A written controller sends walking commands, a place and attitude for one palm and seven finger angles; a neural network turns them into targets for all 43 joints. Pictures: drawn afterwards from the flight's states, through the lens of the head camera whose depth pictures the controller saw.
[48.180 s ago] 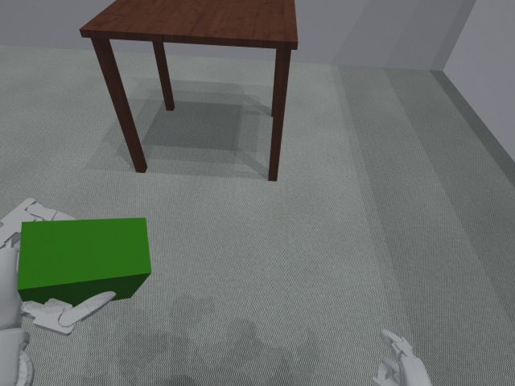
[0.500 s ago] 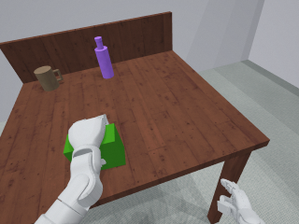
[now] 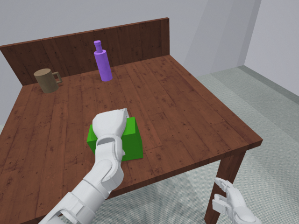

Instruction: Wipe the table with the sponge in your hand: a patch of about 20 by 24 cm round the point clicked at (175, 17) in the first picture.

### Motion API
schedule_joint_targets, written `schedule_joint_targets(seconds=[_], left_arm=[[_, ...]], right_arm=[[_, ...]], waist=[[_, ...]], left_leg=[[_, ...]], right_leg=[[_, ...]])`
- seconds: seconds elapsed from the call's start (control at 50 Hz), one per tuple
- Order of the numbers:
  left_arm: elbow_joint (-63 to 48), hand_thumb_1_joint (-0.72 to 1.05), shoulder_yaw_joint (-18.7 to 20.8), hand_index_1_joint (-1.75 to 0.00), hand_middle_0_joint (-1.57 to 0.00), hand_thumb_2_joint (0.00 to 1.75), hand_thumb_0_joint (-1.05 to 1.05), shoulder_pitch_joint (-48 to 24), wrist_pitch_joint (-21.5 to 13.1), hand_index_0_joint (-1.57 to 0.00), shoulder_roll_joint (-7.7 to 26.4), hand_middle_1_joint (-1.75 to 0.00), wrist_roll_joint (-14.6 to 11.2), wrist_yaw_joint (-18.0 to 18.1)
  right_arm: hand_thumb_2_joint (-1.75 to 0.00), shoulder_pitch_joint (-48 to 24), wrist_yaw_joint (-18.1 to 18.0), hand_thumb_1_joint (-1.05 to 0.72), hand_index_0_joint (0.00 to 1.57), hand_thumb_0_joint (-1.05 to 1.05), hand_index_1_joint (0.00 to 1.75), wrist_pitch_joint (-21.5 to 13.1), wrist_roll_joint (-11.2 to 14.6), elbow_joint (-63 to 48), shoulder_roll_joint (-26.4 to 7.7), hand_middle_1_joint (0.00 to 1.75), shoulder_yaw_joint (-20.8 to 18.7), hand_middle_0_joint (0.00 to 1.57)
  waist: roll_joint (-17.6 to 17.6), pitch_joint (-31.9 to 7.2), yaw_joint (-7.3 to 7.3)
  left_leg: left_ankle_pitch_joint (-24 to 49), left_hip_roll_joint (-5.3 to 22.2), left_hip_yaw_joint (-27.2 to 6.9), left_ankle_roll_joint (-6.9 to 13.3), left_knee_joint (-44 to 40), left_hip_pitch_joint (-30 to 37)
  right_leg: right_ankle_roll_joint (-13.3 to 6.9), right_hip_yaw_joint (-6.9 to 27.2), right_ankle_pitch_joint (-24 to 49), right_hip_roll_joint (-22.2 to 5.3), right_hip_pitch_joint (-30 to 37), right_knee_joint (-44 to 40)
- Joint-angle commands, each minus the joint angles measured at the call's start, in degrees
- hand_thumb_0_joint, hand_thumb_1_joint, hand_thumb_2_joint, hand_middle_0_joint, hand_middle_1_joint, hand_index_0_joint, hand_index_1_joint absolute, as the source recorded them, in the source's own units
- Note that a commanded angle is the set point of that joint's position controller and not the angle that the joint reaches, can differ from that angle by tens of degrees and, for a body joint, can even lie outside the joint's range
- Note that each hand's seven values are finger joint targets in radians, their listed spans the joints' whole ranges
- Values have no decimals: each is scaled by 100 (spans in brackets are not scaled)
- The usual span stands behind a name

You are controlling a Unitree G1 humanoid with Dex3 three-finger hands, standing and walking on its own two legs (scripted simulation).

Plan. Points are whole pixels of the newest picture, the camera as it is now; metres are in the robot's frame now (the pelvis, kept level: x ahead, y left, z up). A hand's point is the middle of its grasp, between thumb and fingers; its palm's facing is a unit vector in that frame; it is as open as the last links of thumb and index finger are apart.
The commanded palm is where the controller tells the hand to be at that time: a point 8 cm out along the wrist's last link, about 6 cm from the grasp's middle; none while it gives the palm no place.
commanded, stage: wipe forward along the third lane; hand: left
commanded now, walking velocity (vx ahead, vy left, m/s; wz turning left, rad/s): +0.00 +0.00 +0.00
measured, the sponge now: (119, 145) +0.33 +0.15 +0.06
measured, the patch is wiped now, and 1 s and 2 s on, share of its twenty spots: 0.80 0.90 1.00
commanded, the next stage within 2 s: wipe back along the third lane in 1.62 s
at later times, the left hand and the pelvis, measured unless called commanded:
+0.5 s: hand (119, 126) +0.37 +0.15 +0.10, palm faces +0.00 -0.06 -1.00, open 10.4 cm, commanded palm +0.34 +0.16 +0.13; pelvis +0.00 -0.02 +0.00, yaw -1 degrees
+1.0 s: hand (117, 116) +0.41 +0.17 +0.10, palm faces -0.05 -0.04 -1.00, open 10.4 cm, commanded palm +0.39 +0.18 +0.13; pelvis +0.00 -0.03 +0.00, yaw -2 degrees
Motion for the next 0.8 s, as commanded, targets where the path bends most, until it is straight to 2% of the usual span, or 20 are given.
schedule_joint_targets(seconds=[0.0,0.04,0.08,0.1,0.12,0.16,0.18,0.2,0.22,0.28,0.3,0.32,0.4,0.44,0.5,0.52,0.58,0.6,0.72,0.78], left_arm=[[-570,10,811,-160,-120,130,0,-1919,-127,-120,509,-160,-63,126],[-407,10,475,-160,-120,130,0,-2185,-104,-120,148,-160,-5,103],[-102,10,536,-160,-120,130,0,-2374,-86,-120,228,-160,61,84],[-34,10,943,-160,-120,130,0,-2382,-92,-120,712,-160,98,114],[62,10,589,-160,-120,130,0,-2491,-57,-120,268,-160,101,105],[524,10,709,-160,-120,130,0,-2633,-19,-120,413,-160,162,98],[615,10,764,-160,-120,130,0,-2673,-2,-120,468,-160,184,98],[732,10,1042,-160,-120,130,0,-2603,16,-120,757,-160,207,104],[743,10,749,-160,-120,130,0,-2646,28,-120,393,-160,171,87],[1330,10,905,-160,-120,130,0,-2742,64,-120,617,-160,194,7],[1393,10,1124,-160,-120,130,0,-2862,22,-120,851,-160,193,-13],[1432,10,875,-160,-120,130,0,-2902,-26,-120,574,-160,201,-42],[1613,10,1186,-160,-120,130,0,-2756,-238,-120,831,-160,184,-83],[1870,10,1026,-160,-120,130,0,-2812,-304,-120,673,-160,202,-87],[2043,10,1328,-160,-120,130,0,-3014,-455,-120,1013,-160,183,-49],[2134,10,1191,-160,-120,130,0,-3099,-498,-120,884,-160,191,-36],[2529,10,1423,-160,-120,130,0,-3345,-599,-120,1234,-160,265,21],[2474,10,1505,-160,-120,130,0,-3412,-670,-120,1261,-160,213,24],[2934,10,1641,-160,-120,130,0,-3760,-808,-120,1578,-160,188,73],[3215,10,1693,-160,-120,130,0,-3862,-892,-120,1650,-160,229,83]], right_arm=[[-90,-1567,-66,-90,20,0,30,-217,-33,-1082,-507,30,-168,20],[-90,-1605,-106,-90,20,0,30,-209,13,-1110,-435,30,-131,20],[-90,-1528,-147,-90,20,0,30,-177,0,-1055,-462,30,-126,20],[-90,-1486,-193,-90,20,0,30,-153,-30,-1027,-517,30,-144,20],[-90,-1496,-203,-90,20,0,30,-164,-19,-1105,-463,30,-119,20],[-90,-1428,-240,-90,20,0,30,-148,-19,-992,-495,30,-120,20],[-90,-1429,-253,-90,20,0,30,-134,-18,-990,-496,30,-116,20],[-90,-1418,-272,-90,20,0,30,-122,-42,-974,-536,30,-128,20],[-90,-1396,-280,-90,20,0,30,-130,-34,-1038,-506,30,-128,20],[-90,-1290,-344,-90,20,0,30,-67,-24,-941,-563,30,-108,20],[-90,-1255,-377,-90,20,0,30,-45,-40,-928,-594,30,-108,20],[-90,-1192,-392,-90,20,0,30,-49,-38,-980,-570,30,-117,20],[-90,-1056,-444,-90,20,0,30,-36,-49,-1048,-595,30,-129,20],[-90,-927,-478,-90,20,0,30,-26,-44,-1009,-608,30,-147,20],[-90,-835,-542,-90,20,0,30,-54,-39,-1006,-641,30,-149,20],[-90,-750,-572,-90,20,0,30,-62,-58,-968,-657,30,-164,20],[-90,-598,-642,-90,20,0,30,-84,-68,-838,-697,30,-171,20],[-90,-594,-653,-90,20,0,30,-110,-65,-896,-673,30,-171,20],[-90,-382,-687,-90,20,0,30,-135,-60,-805,-732,30,-200,20],[-90,-215,-670,-90,20,0,30,-148,-68,-749,-753,30,-212,20]], waist=[[-1075,-658,-90],[-968,-686,-185],[-910,-723,-186],[-973,-719,-139],[-910,-824,-172],[-1113,-748,-220],[-1029,-830,-198],[-1103,-817,-137],[-1118,-998,-186],[-1175,-718,-258],[-1137,-694,-250],[-1177,-793,-287],[-1174,-881,-249],[-1238,-720,-332],[-1214,-695,-323],[-1228,-711,-384],[-1213,-625,-426],[-1330,-705,-409],[-1137,-822,-472],[-1094,-904,-504]], left_leg=[[279,-31,47,228,-326,312],[293,-39,101,216,-326,336],[225,-50,104,213,-344,305],[180,-43,68,215,-363,260],[201,-72,121,230,-355,249],[186,-52,117,214,-342,190],[188,-62,141,204,-353,147],[185,-62,95,203,-369,95],[256,-88,166,228,-333,108],[156,-57,181,205,-348,-59],[145,-55,129,204,-363,-99],[168,-70,186,225,-333,-102],[246,-57,130,222,-346,-214],[153,-58,192,230,-321,-251],[90,-51,124,220,-348,-350],[65,-64,168,239,-318,-330],[-8,-56,158,223,-288,-467],[50,-41,115,229,-300,-504],[-12,-14,135,229,-284,-633],[24,-7,130,231,-240,-717]], right_leg=[[50,491,660,-156,-39,-900],[59,449,607,-175,-103,-908],[51,465,526,-176,-132,-926],[29,585,450,-162,-85,-956],[49,450,481,-188,-27,-922],[60,506,498,-185,-101,-968],[65,553,520,-207,-35,-963],[46,617,522,-189,5,-981],[88,544,673,-225,136,-949],[111,651,577,-246,-21,-1050],[87,722,558,-231,-29,-1075],[122,657,620,-261,43,-1041],[110,721,845,-258,123,-1027],[151,727,688,-274,-10,-1095],[134,852,460,-262,-63,-1178],[162,819,426,-278,-74,-1182],[173,982,222,-317,-143,-1252],[181,987,301,-320,-69,-1260],[225,1045,62,-371,-10,-1308],[218,1078,334,-398,43,-1249]])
